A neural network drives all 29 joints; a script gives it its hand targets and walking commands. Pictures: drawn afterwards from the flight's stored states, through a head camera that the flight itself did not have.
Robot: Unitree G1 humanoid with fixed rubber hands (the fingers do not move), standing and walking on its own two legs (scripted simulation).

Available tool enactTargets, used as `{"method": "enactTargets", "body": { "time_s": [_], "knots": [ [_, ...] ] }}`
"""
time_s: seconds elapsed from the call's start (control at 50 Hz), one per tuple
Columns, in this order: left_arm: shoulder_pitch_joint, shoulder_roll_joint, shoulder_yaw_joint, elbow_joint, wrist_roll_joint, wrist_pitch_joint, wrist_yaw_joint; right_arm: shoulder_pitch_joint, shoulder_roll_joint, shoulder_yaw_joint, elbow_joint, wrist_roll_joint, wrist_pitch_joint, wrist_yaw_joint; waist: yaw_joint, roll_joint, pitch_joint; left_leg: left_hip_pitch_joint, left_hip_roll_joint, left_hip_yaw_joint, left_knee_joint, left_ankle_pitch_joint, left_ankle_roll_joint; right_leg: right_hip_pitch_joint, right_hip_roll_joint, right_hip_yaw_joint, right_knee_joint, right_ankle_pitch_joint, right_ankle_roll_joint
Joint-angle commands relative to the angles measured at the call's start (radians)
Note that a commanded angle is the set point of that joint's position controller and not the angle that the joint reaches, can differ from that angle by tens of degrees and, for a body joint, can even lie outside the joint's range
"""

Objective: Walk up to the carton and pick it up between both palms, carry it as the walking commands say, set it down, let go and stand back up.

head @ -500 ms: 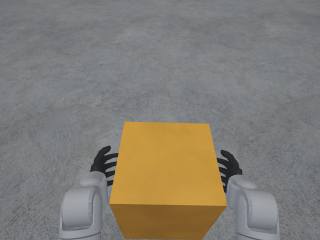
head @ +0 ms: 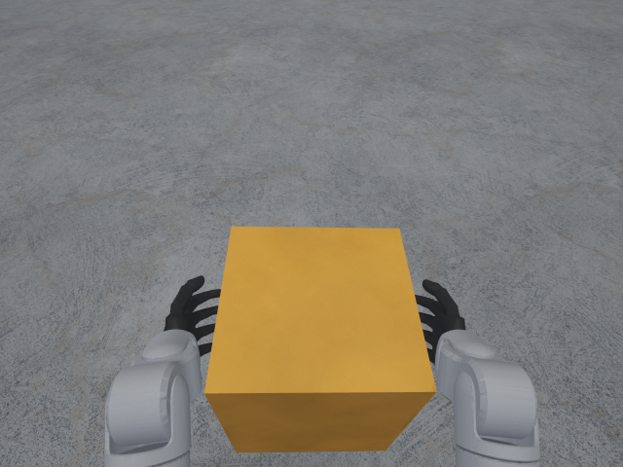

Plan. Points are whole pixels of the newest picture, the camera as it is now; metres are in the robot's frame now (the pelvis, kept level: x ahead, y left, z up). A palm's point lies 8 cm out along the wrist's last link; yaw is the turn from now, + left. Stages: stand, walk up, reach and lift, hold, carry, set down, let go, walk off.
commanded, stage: carry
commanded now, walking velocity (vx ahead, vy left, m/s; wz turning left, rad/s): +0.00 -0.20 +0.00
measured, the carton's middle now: (313, 346) +0.30 +0.01 +0.02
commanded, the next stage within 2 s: none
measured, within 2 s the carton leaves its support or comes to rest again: neither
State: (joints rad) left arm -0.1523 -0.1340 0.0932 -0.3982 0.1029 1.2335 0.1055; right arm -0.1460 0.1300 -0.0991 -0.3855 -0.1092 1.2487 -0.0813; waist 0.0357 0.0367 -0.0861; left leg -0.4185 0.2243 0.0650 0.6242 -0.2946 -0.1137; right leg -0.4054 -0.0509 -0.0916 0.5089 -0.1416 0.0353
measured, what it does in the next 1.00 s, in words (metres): steps to the right: left foot, then right foot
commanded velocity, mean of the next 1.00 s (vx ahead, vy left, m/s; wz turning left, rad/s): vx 0.00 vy -0.20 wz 0.00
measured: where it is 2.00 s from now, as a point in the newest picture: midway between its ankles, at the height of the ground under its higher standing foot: outside the picture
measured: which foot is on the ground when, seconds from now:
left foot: up 0.00-0.22, down 0.24-0.52, up 0.54-0.78, down 0.80-1.00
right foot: down 0.00-0.24, up 0.26-0.50, down 0.52-0.80, up 0.82-1.00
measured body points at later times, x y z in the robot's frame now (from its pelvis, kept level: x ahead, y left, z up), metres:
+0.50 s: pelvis -0.05 -0.14 +0.01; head -0.04 -0.13 +0.46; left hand +0.22 +0.03 +0.09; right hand +0.23 -0.27 +0.08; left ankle -0.04 +0.05 -0.73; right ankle -0.01 -0.29 -0.72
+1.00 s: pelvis -0.10 -0.27 +0.01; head -0.09 -0.25 +0.46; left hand +0.16 -0.10 +0.08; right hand +0.18 -0.40 +0.08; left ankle -0.09 -0.12 -0.73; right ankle -0.06 -0.42 -0.69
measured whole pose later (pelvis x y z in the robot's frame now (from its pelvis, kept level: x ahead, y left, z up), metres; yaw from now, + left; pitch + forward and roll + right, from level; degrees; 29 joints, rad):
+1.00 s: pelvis -0.10 -0.27 +0.01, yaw +1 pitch +5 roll -2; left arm -0.11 -0.13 0.09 -0.41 0.11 1.26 0.10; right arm -0.11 0.13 -0.08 -0.37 -0.08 1.26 -0.10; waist 0.03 0.01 -0.09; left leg -0.35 0.17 0.10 0.52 -0.24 -0.06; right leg -0.53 -0.04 -0.04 0.79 -0.36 0.06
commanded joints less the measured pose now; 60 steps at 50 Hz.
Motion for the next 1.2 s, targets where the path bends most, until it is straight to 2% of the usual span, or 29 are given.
{"method": "enactTargets", "body": {
  "time_s": [0.0, 0.06, 0.18, 0.2, 0.22, 0.24, 0.26, 0.3, 0.34, 0.44, 0.48, 0.52, 0.54, 0.6, 0.7, 0.74, 0.76, 0.78, 0.8, 0.82, 0.86, 0.9, 1.0, 1.04, 1.06, 1.08, 1.1, 1.12, 1.18],
  "knots": [
    [-0.391, -0.934, -0.663, -0.001, -0.404, -0.009, -0.281, -0.456, 0.852, 0.699, -0.111, 0.376, -0.009, 0.250, -0.030, -0.373, -0.331, -0.129, -0.147, 0.030, 0.352, -0.390, 0.036, 0.275, -0.271, 0.264, -0.132, 0.524, -0.190],
    [-0.461, -0.961, -0.657, -0.059, -0.402, -0.029, -0.273, -0.579, 0.891, 0.760, -0.163, 0.457, -0.025, 0.262, -0.033, -0.227, -0.323, -0.130, -0.122, 0.005, 0.386, -0.250, 0.060, 0.253, -0.194, 0.126, -0.111, 0.211, -0.172],
    [-0.378, -0.910, -0.643, -0.055, -0.349, -0.021, -0.236, -0.543, 0.840, 0.757, -0.155, 0.492, -0.006, 0.268, -0.038, -0.161, -0.320, 0.168, -0.157, 0.068, -0.137, -0.015, 0.111, 0.148, -0.148, 0.094, -0.109, 0.028, -0.146],
    [-0.369, -0.894, -0.644, -0.050, -0.336, -0.015, -0.231, -0.516, 0.824, 0.746, -0.142, 0.486, 0.000, 0.271, -0.044, -0.118, -0.314, 0.281, -0.086, -0.028, -0.233, 0.011, 0.125, 0.056, -0.121, 0.085, -0.043, 0.021, -0.109],
    [-0.373, -0.887, -0.649, -0.052, -0.332, -0.008, -0.230, -0.494, 0.810, 0.731, -0.134, 0.482, 0.004, 0.275, -0.050, 0.058, -0.317, 0.397, 0.136, -0.296, -0.297, 0.065, 0.176, -0.119, -0.074, 0.065, 0.110, -0.081, -0.049],
    [-0.387, -0.886, -0.650, -0.054, -0.340, 0.001, -0.232, -0.490, 0.822, 0.720, -0.118, 0.476, 0.001, 0.277, -0.042, 0.235, -0.266, 0.368, 0.333, -0.445, -0.320, 0.325, 0.281, -0.246, -0.005, 0.044, 0.271, -0.305, -0.011],
    [-0.423, -0.904, -0.668, -0.052, -0.355, 0.000, -0.241, -0.462, 0.847, 0.706, -0.079, 0.465, -0.006, 0.279, -0.051, 0.169, -0.233, 0.295, 0.322, -0.417, -0.286, 0.421, 0.323, -0.236, -0.042, 0.147, 0.424, -0.312, -0.016],
    [-0.514, -0.947, -0.731, -0.101, -0.410, -0.011, -0.258, -0.513, 0.871, 0.711, -0.128, 0.458, -0.020, 0.278, -0.045, 0.089, -0.212, 0.259, 0.209, -0.246, -0.291, 0.303, 0.246, -0.246, -0.026, 0.125, 0.448, -0.238, 0.000],
    [-0.546, -0.956, -0.754, -0.124, -0.441, -0.012, -0.263, -0.531, 0.877, 0.705, -0.143, 0.450, -0.023, 0.271, -0.039, 0.168, -0.221, 0.264, 0.130, -0.112, -0.262, 0.359, 0.199, -0.196, -0.016, 0.080, 0.343, -0.211, 0.027],
    [-0.484, -0.926, -0.748, -0.095, -0.466, 0.001, -0.270, -0.430, 0.825, 0.658, -0.103, 0.387, -0.016, 0.250, -0.053, 0.212, -0.300, 0.311, 0.090, -0.009, -0.135, 0.533, 0.147, -0.006, 0.039, -0.052, 0.006, -0.189, 0.023],
    [-0.459, -0.908, -0.734, -0.083, -0.468, 0.004, -0.275, -0.395, 0.809, 0.647, -0.088, 0.361, -0.015, 0.244, -0.051, 0.098, -0.325, 0.220, 0.029, 0.035, -0.045, 0.403, 0.071, 0.175, 0.005, -0.030, -0.147, -0.019, 0.000],
    [-0.425, -0.889, -0.697, -0.037, -0.446, -0.001, -0.280, -0.394, 0.811, 0.649, -0.084, 0.348, -0.012, 0.241, -0.032, -0.320, -0.342, -0.153, -0.143, 0.102, 0.195, -0.270, 0.004, 0.380, -0.282, 0.298, -0.147, 0.484, -0.117],
    [-0.384, -0.932, -0.672, -0.008, -0.412, -0.008, -0.283, -0.435, 0.848, 0.690, -0.110, 0.369, -0.009, 0.247, -0.031, -0.381, -0.334, -0.113, -0.149, 0.036, 0.331, -0.387, 0.039, 0.270, -0.275, 0.275, -0.144, 0.495, -0.182],
    [-0.459, -0.961, -0.664, -0.062, -0.411, -0.028, -0.276, -0.571, 0.892, 0.753, -0.157, 0.449, -0.028, 0.258, -0.035, -0.210, -0.326, -0.152, -0.126, 0.003, 0.410, -0.250, 0.065, 0.275, -0.198, 0.143, -0.112, 0.218, -0.175],
    [-0.400, -0.942, -0.646, -0.061, -0.364, -0.031, -0.247, -0.580, 0.861, 0.770, -0.176, 0.501, -0.017, 0.263, -0.024, -0.195, -0.330, 0.016, -0.161, 0.064, 0.149, -0.169, 0.097, 0.211, -0.179, 0.136, -0.162, 0.017, -0.188],
    [-0.374, -0.913, -0.644, -0.045, -0.349, -0.021, -0.238, -0.530, 0.842, 0.756, -0.139, 0.491, -0.007, 0.269, -0.040, -0.157, -0.317, 0.166, -0.160, 0.070, -0.132, -0.021, 0.119, 0.156, -0.151, 0.101, -0.122, 0.038, -0.156],
    [-0.371, -0.909, -0.652, -0.038, -0.341, -0.016, -0.237, -0.512, 0.835, 0.747, -0.129, 0.487, -0.004, 0.273, -0.046, -0.115, -0.315, 0.274, -0.092, -0.022, -0.234, 0.007, 0.131, 0.069, -0.124, 0.092, -0.061, 0.022, -0.115],
    [-0.380, -0.905, -0.657, -0.041, -0.338, -0.011, -0.236, -0.501, 0.824, 0.734, -0.128, 0.484, -0.001, 0.278, -0.052, 0.051, -0.311, 0.391, 0.126, -0.291, -0.304, 0.041, 0.182, -0.111, -0.073, 0.071, 0.090, -0.071, -0.053],
    [-0.390, -0.902, -0.654, -0.045, -0.343, -0.003, -0.237, -0.499, 0.831, 0.722, -0.111, 0.482, -0.002, 0.280, -0.040, 0.238, -0.260, 0.371, 0.338, -0.468, -0.339, 0.254, 0.285, -0.263, -0.005, 0.046, 0.261, -0.293, -0.009],
    [-0.436, -0.916, -0.671, -0.045, -0.357, -0.003, -0.245, -0.471, 0.857, 0.709, -0.070, 0.468, -0.010, 0.281, -0.051, 0.161, -0.213, 0.277, 0.326, -0.418, -0.299, 0.390, 0.326, -0.240, -0.044, 0.155, 0.424, -0.297, -0.017],
    [-0.517, -0.950, -0.726, -0.088, -0.409, -0.014, -0.261, -0.519, 0.873, 0.709, -0.120, 0.456, -0.024, 0.278, -0.047, 0.079, -0.194, 0.242, 0.208, -0.242, -0.300, 0.294, 0.252, -0.247, -0.022, 0.132, 0.467, -0.224, 0.003],
    [-0.538, -0.961, -0.752, -0.110, -0.441, -0.014, -0.266, -0.526, 0.874, 0.704, -0.139, 0.450, -0.028, 0.269, -0.039, 0.149, -0.218, 0.275, 0.132, -0.115, -0.261, 0.388, 0.206, -0.213, -0.015, 0.091, 0.373, -0.202, 0.032],
    [-0.481, -0.928, -0.752, -0.104, -0.468, -0.004, -0.269, -0.424, 0.821, 0.658, -0.115, 0.390, -0.023, 0.248, -0.057, 0.222, -0.301, 0.336, 0.104, -0.014, -0.140, 0.613, 0.163, -0.041, 0.038, -0.038, 0.064, -0.212, 0.029],
    [-0.454, -0.912, -0.738, -0.090, -0.471, -0.001, -0.273, -0.395, 0.805, 0.648, -0.103, 0.365, -0.021, 0.244, -0.055, 0.142, -0.321, 0.287, 0.045, 0.031, -0.067, 0.491, 0.095, 0.107, 0.037, -0.061, -0.128, -0.066, 0.009],
    [-0.453, -0.899, -0.729, -0.083, -0.470, 0.001, -0.276, -0.392, 0.796, 0.646, -0.099, 0.357, -0.021, 0.241, -0.053, 0.040, -0.337, 0.164, 0.012, 0.041, 0.007, 0.327, 0.052, 0.246, -0.042, 0.019, -0.147, 0.096, -0.010],
    [-0.442, -0.879, -0.718, -0.070, -0.459, 0.002, -0.278, -0.393, 0.793, 0.649, -0.101, 0.349, -0.019, 0.238, -0.040, -0.172, -0.350, -0.060, -0.057, 0.070, 0.162, -0.029, 0.007, 0.385, -0.225, 0.221, -0.122, 0.413, -0.068],
    [-0.388, -0.923, -0.699, -0.034, -0.429, -0.006, -0.279, -0.400, 0.828, 0.670, -0.106, 0.357, -0.011, 0.245, -0.029, -0.371, -0.351, -0.140, -0.156, 0.067, 0.256, -0.365, 0.032, 0.349, -0.275, 0.267, -0.105, 0.591, -0.162],
    [-0.392, -0.942, -0.668, -0.015, -0.408, -0.014, -0.281, -0.467, 0.861, 0.715, -0.130, 0.389, -0.015, 0.251, -0.033, -0.366, -0.332, -0.146, -0.154, 0.028, 0.375, -0.393, 0.048, 0.301, -0.266, 0.274, -0.120, 0.559, -0.198],
    [-0.456, -0.965, -0.663, -0.079, -0.407, -0.036, -0.271, -0.578, 0.891, 0.768, -0.180, 0.468, -0.033, 0.262, -0.034, -0.208, -0.338, -0.146, -0.127, 0.007, 0.393, -0.250, 0.075, 0.290, -0.204, 0.149, -0.102, 0.261, -0.187]
  ]
}}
